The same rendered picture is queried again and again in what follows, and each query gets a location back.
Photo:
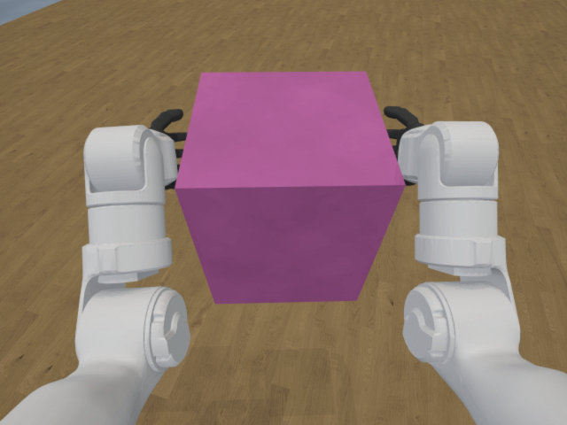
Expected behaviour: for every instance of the left robot upper arm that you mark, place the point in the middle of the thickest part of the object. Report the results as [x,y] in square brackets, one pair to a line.
[126,340]

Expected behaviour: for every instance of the carton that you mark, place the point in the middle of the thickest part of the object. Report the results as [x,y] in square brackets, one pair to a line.
[288,182]

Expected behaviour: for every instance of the right robot upper arm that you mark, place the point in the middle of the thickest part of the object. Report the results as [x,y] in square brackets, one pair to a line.
[468,332]

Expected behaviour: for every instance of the robot right forearm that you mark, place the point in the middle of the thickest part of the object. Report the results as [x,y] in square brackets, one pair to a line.
[455,164]

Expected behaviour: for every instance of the robot left hand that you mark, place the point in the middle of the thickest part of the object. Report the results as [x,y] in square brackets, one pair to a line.
[160,123]

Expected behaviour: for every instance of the robot left forearm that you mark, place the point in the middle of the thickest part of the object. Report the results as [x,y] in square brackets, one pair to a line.
[126,170]

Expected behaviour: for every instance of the robot right hand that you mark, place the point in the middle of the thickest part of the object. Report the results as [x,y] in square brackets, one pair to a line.
[407,119]

